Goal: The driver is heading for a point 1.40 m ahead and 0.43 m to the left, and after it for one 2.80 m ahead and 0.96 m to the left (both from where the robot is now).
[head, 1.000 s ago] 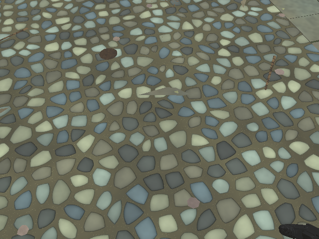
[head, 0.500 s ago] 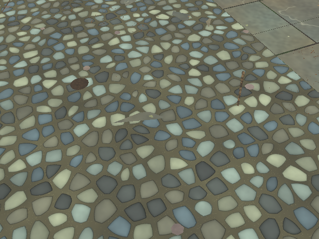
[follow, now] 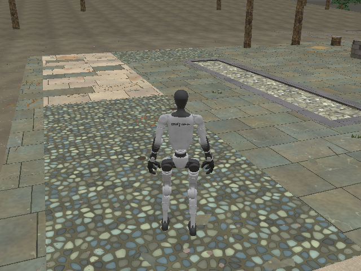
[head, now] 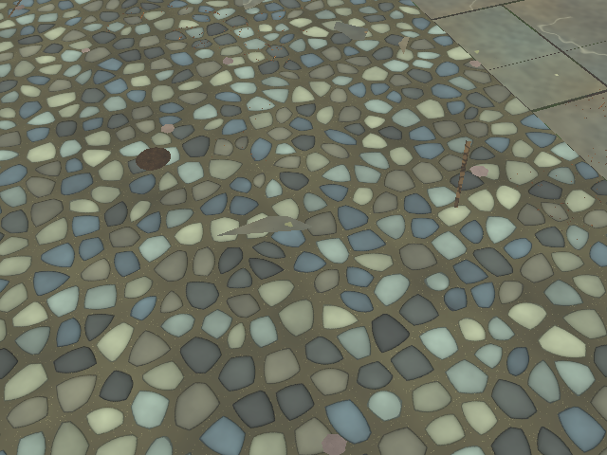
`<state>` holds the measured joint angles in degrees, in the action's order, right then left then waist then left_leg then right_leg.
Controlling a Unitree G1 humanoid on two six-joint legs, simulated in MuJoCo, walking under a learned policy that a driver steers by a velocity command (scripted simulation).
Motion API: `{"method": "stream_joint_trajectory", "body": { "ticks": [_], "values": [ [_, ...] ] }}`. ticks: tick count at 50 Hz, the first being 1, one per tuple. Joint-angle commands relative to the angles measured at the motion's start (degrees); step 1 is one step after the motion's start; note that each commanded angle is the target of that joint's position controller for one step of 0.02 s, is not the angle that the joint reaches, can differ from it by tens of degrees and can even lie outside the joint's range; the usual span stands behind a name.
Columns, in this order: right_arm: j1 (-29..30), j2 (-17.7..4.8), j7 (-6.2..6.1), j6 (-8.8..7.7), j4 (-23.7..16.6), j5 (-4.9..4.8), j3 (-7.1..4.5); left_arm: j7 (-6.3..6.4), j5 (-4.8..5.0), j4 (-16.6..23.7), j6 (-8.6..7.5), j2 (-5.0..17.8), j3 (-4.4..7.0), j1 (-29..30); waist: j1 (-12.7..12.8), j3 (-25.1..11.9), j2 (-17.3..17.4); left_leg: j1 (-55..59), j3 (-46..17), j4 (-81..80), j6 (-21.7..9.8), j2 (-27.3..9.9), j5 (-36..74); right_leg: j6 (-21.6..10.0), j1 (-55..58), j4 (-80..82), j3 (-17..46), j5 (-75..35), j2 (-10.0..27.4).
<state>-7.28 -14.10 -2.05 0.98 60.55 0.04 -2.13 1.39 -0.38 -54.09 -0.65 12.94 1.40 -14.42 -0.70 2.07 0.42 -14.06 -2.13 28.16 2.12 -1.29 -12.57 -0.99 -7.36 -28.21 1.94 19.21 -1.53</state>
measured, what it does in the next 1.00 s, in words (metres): stands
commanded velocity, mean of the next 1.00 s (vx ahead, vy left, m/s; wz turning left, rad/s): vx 0.00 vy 0.00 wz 0.00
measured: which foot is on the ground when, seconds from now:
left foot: down 0.00-1.00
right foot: down 0.00-1.00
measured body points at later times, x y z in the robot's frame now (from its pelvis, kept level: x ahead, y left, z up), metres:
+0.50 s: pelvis +0.00 +0.00 +0.00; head +0.01 +0.00 +0.45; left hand +0.01 +0.25 -0.15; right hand +0.04 -0.25 -0.15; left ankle +0.03 +0.14 -0.74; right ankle -0.04 -0.11 -0.74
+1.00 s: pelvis +0.00 +0.01 +0.00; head +0.01 +0.00 +0.45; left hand -0.02 +0.24 -0.15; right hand +0.02 -0.24 -0.16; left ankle +0.03 +0.14 -0.74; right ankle -0.04 -0.11 -0.74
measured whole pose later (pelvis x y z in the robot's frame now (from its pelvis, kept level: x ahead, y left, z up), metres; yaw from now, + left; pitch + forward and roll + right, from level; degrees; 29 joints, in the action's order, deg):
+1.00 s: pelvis +0.00 +0.01 +0.00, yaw +1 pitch -1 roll +0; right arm -12.7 -11.2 -2.9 0.9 64.4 -0.2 -1.3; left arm 1.9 0.0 -62.4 -0.9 10.1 0.1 -19.1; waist -0.2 2.1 0.5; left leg -15.0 -2.7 27.9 1.7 -1.0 -12.1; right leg -0.5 -7.5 -26.9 1.0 18.5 -1.1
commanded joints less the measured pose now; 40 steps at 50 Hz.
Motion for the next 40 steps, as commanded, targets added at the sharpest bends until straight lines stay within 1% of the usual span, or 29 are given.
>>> {"method": "stream_joint_trajectory", "body": {
  "ticks": [1, 10, 19, 40],
  "values": [
    [0.18, -6.22, -0.3, -0.36, -1.07, 0.01, -1.07, 0.24, 0.01, 0.74, -0.51, 6.17, 1.07, -1.97, -0.04, -1.34, -0.95, 5.95, -0.61, -2.25, -1.85, -0.85, 11.06, -0.61, -6.07, 6.27, 2.35, -13.98, 2.99],
    [-1.11, -5.6, -0.57, -0.27, 0.96, 0.01, -0.92, 0.4, 0.06, -2.5, -0.53, 5.52, 0.52, -3.32, 0.04, -0.32, -0.69, 5.52, -0.41, -3.05, -1.76, -0.59, 9.5, -0.51, -6.57, 7.33, 1.79, -11.11, 2.63],
    [-2.92, -4.85, -0.76, -0.25, 2.09, -0.02, -0.64, 0.46, 0.13, -4.83, -0.53, 4.67, 0.07, -4.88, 0.17, 0.35, -0.56, 5.0, -0.29, -3.4, -1.79, -0.4, 8.61, -0.43, -6.96, 7.81, 1.27, -9.5, 2.34],
    [-6.66, -3.17, -0.99, -0.29, 2.83, -0.16, -0.04, 0.59, 0.32, -7.43, -0.5, 2.94, -0.45, -8.29, 0.46, 1.22, -0.38, 4.23, -0.23, -3.27, -2.08, -0.06, 8.41, -0.22, -7.45, 7.71, 0.39, -8.79, 2.0]
  ]
}}
Keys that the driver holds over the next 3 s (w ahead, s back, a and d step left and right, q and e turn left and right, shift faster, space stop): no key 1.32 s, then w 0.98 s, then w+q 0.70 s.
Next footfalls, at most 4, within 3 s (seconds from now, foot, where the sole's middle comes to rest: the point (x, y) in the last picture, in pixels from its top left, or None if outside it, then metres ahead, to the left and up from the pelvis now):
2.06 right None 0.46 -0.09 -0.77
2.62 left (252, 353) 0.77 0.16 -0.77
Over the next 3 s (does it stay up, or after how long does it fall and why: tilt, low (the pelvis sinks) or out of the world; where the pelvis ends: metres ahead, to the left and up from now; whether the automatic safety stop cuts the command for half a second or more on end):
stays up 0.81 0.09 0.01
